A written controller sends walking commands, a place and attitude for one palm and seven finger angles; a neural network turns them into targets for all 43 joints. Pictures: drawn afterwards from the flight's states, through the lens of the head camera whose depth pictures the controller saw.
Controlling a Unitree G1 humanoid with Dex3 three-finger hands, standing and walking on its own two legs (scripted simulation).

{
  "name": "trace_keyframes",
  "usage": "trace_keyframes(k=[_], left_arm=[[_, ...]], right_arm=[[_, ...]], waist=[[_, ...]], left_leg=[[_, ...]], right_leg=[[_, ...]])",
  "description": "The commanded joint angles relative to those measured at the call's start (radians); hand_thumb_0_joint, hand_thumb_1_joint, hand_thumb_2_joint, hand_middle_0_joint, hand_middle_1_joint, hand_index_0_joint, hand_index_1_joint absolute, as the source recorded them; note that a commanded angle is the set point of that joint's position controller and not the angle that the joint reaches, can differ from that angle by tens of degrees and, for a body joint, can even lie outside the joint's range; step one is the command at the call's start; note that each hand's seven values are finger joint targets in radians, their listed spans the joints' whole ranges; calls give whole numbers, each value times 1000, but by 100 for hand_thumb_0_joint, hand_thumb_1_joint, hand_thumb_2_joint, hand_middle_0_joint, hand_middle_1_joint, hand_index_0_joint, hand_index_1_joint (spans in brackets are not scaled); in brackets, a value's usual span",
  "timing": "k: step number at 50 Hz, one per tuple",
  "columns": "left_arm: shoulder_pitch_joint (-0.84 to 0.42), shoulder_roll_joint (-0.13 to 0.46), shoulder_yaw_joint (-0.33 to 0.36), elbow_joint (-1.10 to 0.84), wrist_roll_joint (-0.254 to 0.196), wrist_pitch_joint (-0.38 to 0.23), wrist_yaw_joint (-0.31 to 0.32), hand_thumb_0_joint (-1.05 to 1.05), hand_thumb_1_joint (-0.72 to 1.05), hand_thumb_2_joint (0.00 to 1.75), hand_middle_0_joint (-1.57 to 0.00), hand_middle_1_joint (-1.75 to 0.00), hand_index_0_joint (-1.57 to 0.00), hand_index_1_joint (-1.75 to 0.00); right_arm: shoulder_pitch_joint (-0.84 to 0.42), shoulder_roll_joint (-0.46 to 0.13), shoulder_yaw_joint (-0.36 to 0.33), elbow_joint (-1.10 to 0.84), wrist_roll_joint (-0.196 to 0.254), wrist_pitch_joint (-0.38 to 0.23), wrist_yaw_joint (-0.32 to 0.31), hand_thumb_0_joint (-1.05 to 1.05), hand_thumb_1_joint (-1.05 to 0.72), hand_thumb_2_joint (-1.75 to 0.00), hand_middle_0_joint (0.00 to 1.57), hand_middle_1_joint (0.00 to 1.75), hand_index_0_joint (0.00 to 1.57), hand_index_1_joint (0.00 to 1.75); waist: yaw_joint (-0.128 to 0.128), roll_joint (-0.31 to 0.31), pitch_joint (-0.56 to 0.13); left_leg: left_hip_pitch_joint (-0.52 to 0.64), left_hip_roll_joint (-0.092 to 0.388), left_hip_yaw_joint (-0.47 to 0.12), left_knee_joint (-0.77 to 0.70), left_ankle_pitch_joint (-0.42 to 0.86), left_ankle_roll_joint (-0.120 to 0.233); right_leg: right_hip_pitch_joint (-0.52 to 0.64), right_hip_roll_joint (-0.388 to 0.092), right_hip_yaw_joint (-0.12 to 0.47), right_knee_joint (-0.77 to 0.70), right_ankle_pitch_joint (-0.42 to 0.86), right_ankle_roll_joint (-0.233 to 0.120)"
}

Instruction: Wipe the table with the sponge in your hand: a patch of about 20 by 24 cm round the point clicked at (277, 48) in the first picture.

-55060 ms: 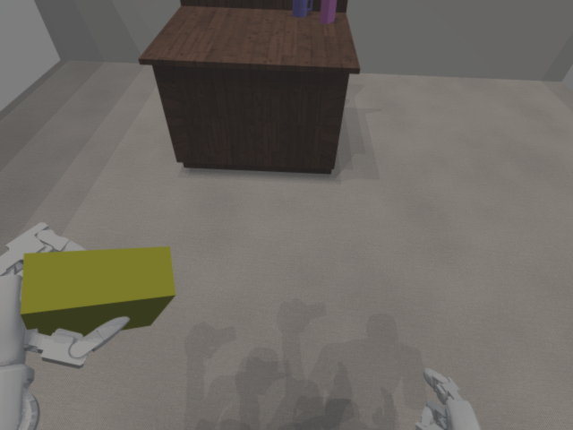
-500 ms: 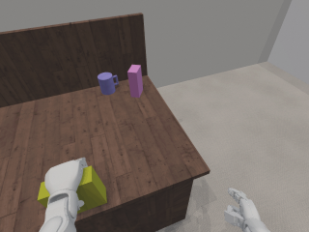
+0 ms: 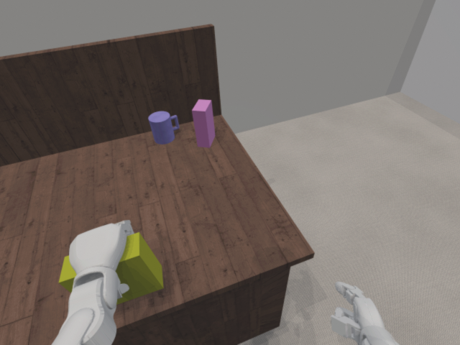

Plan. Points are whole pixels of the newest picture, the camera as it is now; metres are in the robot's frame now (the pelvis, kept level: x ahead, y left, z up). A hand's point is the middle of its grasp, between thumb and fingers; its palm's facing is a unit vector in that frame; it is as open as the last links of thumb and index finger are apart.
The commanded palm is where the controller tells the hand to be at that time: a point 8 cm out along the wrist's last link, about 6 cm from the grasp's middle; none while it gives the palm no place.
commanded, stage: lift the sponge slowly off the table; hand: left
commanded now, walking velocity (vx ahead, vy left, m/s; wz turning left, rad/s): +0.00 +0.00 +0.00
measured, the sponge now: (121, 278) +0.23 +0.26 -0.02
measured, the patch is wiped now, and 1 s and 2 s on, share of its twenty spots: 1.00 1.00 1.00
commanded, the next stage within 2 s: bring the sponge back beside the body in 0.58 s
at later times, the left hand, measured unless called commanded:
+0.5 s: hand (106, 254) +0.23 +0.26 +0.06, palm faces +0.02 -0.14 -0.99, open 9.3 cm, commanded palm +0.20 +0.26 +0.13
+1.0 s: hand (92, 260) +0.21 +0.27 +0.07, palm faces +0.05 -0.14 -0.99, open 9.3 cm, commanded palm +0.19 +0.26 +0.14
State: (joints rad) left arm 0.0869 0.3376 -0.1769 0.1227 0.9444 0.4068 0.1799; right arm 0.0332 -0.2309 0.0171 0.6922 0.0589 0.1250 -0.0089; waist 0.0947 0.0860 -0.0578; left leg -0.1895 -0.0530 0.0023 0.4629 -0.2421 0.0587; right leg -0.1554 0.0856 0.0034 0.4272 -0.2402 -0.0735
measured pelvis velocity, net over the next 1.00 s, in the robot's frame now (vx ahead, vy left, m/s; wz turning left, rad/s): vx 0.00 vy -0.01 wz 0.00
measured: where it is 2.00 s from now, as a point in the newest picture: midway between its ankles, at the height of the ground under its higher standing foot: outside the picture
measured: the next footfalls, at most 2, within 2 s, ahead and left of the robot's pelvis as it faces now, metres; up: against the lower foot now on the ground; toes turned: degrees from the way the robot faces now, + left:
none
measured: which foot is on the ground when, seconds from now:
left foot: down 0.00-1.00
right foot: down 0.00-1.00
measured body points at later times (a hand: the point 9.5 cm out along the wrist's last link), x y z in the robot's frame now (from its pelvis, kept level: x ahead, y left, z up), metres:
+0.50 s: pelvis +0.01 -0.01 +0.00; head -0.03 -0.05 +0.45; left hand +0.23 +0.26 +0.11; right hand +0.26 -0.21 -0.07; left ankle +0.00 +0.08 -0.74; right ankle -0.01 -0.08 -0.74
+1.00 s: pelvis +0.00 -0.01 +0.00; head -0.04 -0.05 +0.45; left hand +0.21 +0.27 +0.13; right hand +0.24 -0.22 -0.07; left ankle +0.00 +0.08 -0.74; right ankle -0.01 -0.08 -0.74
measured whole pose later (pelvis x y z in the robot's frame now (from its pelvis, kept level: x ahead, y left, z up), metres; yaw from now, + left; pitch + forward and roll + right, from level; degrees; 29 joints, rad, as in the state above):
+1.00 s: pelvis +0.00 -0.01 +0.00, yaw +0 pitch -5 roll +0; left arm 0.17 0.43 -0.10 -0.09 0.89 0.42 0.07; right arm 0.02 -0.26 0.02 0.69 0.06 0.12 -0.02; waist 0.10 0.10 -0.03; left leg -0.11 -0.04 -0.01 0.42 -0.22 0.05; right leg -0.07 0.10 0.00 0.37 -0.21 -0.09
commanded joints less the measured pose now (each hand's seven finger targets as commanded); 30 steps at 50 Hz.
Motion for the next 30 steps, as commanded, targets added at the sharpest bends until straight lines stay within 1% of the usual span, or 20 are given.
trace_keyframes(k=[1, 2, 3, 5, 7, 10, 12, 14, 15, 17, 18, 19, 21, 22, 23, 25, 27, 28, 29, 30], left_arm=[[-200, 171, 103, -240, 23, -2, 21, 0, 10, 130, -120, -160, -120, -160], [-200, 209, 141, -251, 22, -2, 16, 0, 10, 130, -120, -160, -120, -160], [-199, 177, 108, -260, 19, -2, 13, 0, 10, 130, -120, -160, -120, -160], [-227, 193, 115, -248, 21, 1, 6, 0, 10, 130, -120, -160, -120, -160], [-269, 229, 143, -287, 25, -3, 2, 0, 10, 130, -120, -160, -120, -160], [-243, 194, 112, -303, 19, -10, -4, 0, 10, 130, -120, -160, -120, -160], [-226, 230, 148, -314, 17, -8, -9, 0, 10, 130, -120, -160, -120, -160], [-199, 209, 131, -319, 14, -4, -17, 0, 10, 130, -120, -160, -120, -160], [-173, 222, 147, -327, 9, -2, -18, 0, 10, 130, -120, -160, -120, -160], [-175, 236, 159, -350, 5, 10, -26, 0, 10, 130, -120, -160, -120, -160], [-155, 223, 146, -350, -4, 13, -29, 0, 10, 130, -120, -160, -120, -160], [-186, 259, 173, -330, 2, 18, -32, 0, 10, 130, -120, -160, -120, -160], [-202, 275, 181, -326, 6, 25, -39, 0, 10, 130, -120, -160, -120, -160], [-228, 289, 189, -360, 6, 26, -44, 0, 10, 130, -120, -160, -120, -160], [-212, 251, 157, -370, -4, 23, -48, 0, 10, 130, -120, -160, -120, -160], [-205, 280, 184, -344, -4, 18, -56, 0, 10, 130, -120, -160, -120, -160], [-194, 281, 188, -344, -7, 17, -68, 0, 10, 130, -120, -160, -120, -160], [-178, 235, 147, -353, -16, 11, -74, 0, 10, 130, -120, -160, -120, -160], [-181, 268, 177, -328, -12, 9, -77, 0, 10, 130, -120, -160, -120, -160], [-170, 258, 169, -336, -14, 4, -79, 0, 10, 130, -120, -160, -120, -160]], right_arm=[[-252, -114, -30, -192, 4, -55, -6, 0, -90, -90, 20, 30, 20, 30], [-255, -118, -30, -191, 4, -53, -5, 0, -90, -90, 20, 30, 20, 30], [-253, -112, -30, -195, 4, -53, -6, 0, -90, -90, 20, 30, 20, 30], [-253, -114, -27, -190, 4, -52, -10, 0, -90, -90, 20, 30, 20, 30], [-262, -119, -26, -191, 3, -54, -13, 0, -90, -90, 20, 30, 20, 30], [-258, -113, -28, -193, 3, -59, -12, 0, -90, -90, 20, 30, 20, 30], [-266, -117, -26, -194, 1, -60, -11, 0, -90, -90, 20, 30, 20, 30], [-266, -114, -23, -194, 1, -57, -8, 0, -90, -90, 20, 30, 20, 30], [-264, -115, -28, -194, 1, -55, -6, 0, -90, -90, 20, 30, 20, 30], [-279, -119, -25, -197, 1, -53, -4, 0, -90, -90, 20, 30, 20, 30], [-272, -116, -26, -203, 2, -52, -6, 0, -90, -90, 20, 30, 20, 30], [-275, -121, -19, -191, 2, -50, -9, 0, -90, -90, 20, 30, 20, 30], [-284, -121, -17, -188, 3, -46, -13, 0, -90, -90, 20, 30, 20, 30], [-292, -125, -15, -192, 1, -45, -14, 0, -90, -90, 20, 30, 20, 30], [-286, -115, -18, -204, 3, -49, -16, 0, -90, -90, 20, 30, 20, 30], [-279, -121, -17, -191, 0, -51, -20, 0, -90, -90, 20, 30, 20, 30], [-281, -124, -15, -190, 1, -51, -18, 0, -90, -90, 20, 30, 20, 30], [-275, -117, -17, -203, 2, -52, -18, 0, -90, -90, 20, 30, 20, 30], [-271, -123, -15, -192, 1, -53, -19, 0, -90, -90, 20, 30, 20, 30], [-267, -123, -17, -196, 0, -52, -19, 0, -90, -90, 20, 30, 20, 30]], waist=[[13, -52, -156], [17, -49, -146], [11, -36, -137], [4, -52, -113], [12, -32, -143], [7, -17, -140], [18, -18, -146], [14, -34, -146], [16, -53, -139], [20, -34, -144], [14, -55, -139], [12, -70, -132], [13, -57, -114], [14, -25, -124], [9, -30, -123], [7, -42, -126], [9, -29, -123], [2, -37, -110], [3, -56, -102], [3, -50, -118]], left_leg=[[50, 17, -92, -64, 212, 7], [52, 21, -103, -71, 205, 6], [46, 20, -93, -73, 200, 8], [48, 19, -89, -74, 189, 9], [73, 19, -99, -77, 196, 10], [78, 19, -89, -75, 216, 10], [88, 17, -96, -78, 230, 10], [80, 14, -88, -74, 250, 9], [77, 15, -86, -71, 259, 9], [93, 15, -90, -76, 265, 8], [78, 14, -81, -74, 251, 11], [75, 13, -83, -74, 248, 10], [78, 10, -80, -72, 243, 10], [90, 12, -89, -81, 232, 10], [86, 11, -80, -80, 235, 14], [91, 10, -79, -72, 249, 13], [97, 10, -86, -76, 246, 11], [87, 11, -79, -75, 239, 15], [86, 11, -84, -72, 239, 13], [84, 10, -78, -71, 240, 14]], right_leg=[[70, -36, 108, -72, 218, -21], [68, -31, 123, -76, 195, -26], [66, -34, 105, -72, 188, -22], [53, -36, 113, -89, 179, -20], [65, -32, 127, -94, 173, -24], [73, -36, 115, -92, 202, -23], [89, -34, 129, -96, 224, -25], [104, -41, 120, -90, 272, -22], [108, -41, 126, -87, 290, -22], [112, -41, 140, -93, 296, -23], [119, -45, 130, -89, 289, -17], [117, -47, 135, -96, 296, -16], [109, -50, 144, -106, 287, -15], [109, -45, 157, -110, 252, -21], [115, -48, 137, -104, 260, -16], [116, -50, 142, -108, 288, -15], [112, -46, 154, -114, 279, -19], [107, -49, 136, -110, 272, -13], [98, -48, 139, -115, 275, -14], [107, -51, 138, -110, 281, -12]])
